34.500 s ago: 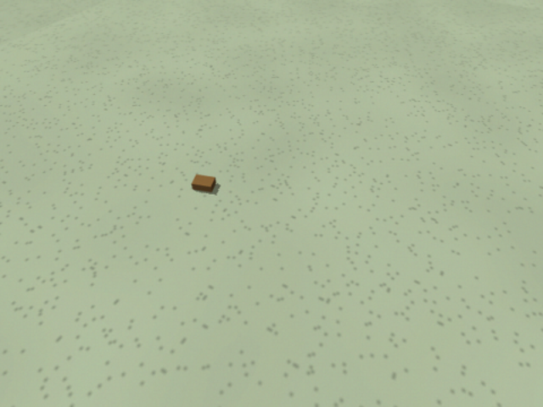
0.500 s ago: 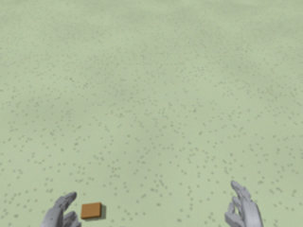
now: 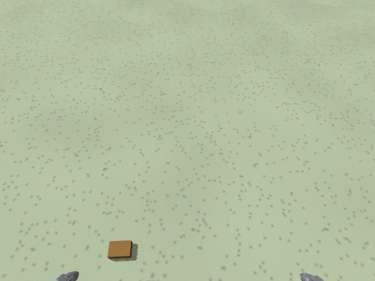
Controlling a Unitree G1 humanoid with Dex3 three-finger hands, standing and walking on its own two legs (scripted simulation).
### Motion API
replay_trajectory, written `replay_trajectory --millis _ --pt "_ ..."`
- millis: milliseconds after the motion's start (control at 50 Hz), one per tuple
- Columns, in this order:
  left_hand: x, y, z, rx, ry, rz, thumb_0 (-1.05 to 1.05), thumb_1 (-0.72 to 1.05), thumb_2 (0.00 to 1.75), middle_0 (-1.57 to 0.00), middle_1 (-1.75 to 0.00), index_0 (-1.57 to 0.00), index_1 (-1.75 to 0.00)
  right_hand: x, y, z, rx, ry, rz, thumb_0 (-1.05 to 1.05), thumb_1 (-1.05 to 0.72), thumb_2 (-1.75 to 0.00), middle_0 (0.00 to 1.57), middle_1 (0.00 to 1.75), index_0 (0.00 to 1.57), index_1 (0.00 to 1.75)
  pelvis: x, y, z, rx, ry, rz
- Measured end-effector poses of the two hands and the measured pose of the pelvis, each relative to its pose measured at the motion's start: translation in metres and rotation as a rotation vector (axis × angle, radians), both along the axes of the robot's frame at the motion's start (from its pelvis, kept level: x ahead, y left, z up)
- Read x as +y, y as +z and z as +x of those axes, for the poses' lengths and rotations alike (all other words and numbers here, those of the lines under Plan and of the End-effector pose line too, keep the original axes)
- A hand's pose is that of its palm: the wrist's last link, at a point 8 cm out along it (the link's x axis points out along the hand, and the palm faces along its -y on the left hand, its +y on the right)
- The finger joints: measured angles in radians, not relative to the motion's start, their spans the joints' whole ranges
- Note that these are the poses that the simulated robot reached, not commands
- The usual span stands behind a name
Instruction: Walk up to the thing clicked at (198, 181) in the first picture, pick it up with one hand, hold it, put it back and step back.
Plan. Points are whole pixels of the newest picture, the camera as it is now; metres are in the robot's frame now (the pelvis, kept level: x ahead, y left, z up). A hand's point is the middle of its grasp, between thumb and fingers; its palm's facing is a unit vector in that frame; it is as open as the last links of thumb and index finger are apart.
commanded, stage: stand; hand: left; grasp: from above
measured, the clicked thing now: (120, 249) +0.36 +0.31 -0.73
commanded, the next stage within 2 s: none
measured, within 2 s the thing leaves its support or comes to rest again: neither
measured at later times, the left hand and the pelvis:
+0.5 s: hand out of the picture +0.04 +0.23 -0.14, palm faces +0.04 -0.95 -0.32, open 7.4 cm; pelvis +0.00 +0.00 +0.03, yaw +1 degrees
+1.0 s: hand out of the picture +0.04 +0.22 -0.13, palm faces +0.03 -0.95 -0.32, open 7.4 cm; pelvis +0.00 -0.02 +0.03, yaw +1 degrees
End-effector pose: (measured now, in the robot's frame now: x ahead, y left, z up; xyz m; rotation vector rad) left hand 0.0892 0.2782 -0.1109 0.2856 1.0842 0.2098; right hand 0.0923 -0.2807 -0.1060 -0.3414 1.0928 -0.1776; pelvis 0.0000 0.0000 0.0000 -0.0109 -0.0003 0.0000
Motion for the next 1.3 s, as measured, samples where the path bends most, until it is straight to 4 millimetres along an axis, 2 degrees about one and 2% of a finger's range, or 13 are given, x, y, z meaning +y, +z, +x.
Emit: replay_trajectory --millis 160,300,620,940,1300 --pt "0.004 0.000 -0.041 0.143 0.063 -0.014 0.01 0.91 0.90 -0.20 -0.30 -0.20 -0.30 0.010 0.001 -0.019 0.092 -0.046 0.025 0.01 -0.91 -0.90 0.20 0.30 0.20 0.30 0.004 0.015 0.005 -0.038 0.004 0.000" --pt "0.002 0.004 -0.055 0.184 0.078 -0.023 0.01 0.91 0.90 -0.20 -0.30 -0.20 -0.30 0.016 0.004 -0.024 0.115 -0.063 0.046 0.01 -0.91 -0.90 0.20 0.30 0.20 0.30 0.005 0.024 0.003 -0.066 0.009 0.003" --pt "-0.001 0.013 -0.058 0.177 0.070 -0.010 0.01 0.91 0.90 -0.20 -0.30 -0.20 -0.30 -0.001 0.008 -0.036 0.127 -0.081 0.046 0.01 -0.91 -0.90 0.20 0.30 0.20 0.30 -0.004 0.030 -0.006 -0.082 0.014 0.009" --pt "-0.010 0.014 -0.057 0.198 0.065 -0.012 0.01 0.91 0.90 -0.20 -0.30 -0.20 -0.30 -0.017 0.008 -0.049 0.174 -0.084 0.038 0.01 -0.91 -0.90 0.20 0.29 0.20 0.30 -0.016 0.031 -0.006 -0.074 0.013 0.005" --pt "-0.018 0.020 -0.032 0.158 0.048 -0.014 0.01 0.91 0.90 -0.20 -0.30 -0.20 -0.30 -0.022 0.008 -0.032 0.144 -0.070 0.046 0.01 -0.91 -0.90 0.20 0.30 0.20 0.30 -0.022 0.033 0.000 -0.069 0.007 0.009"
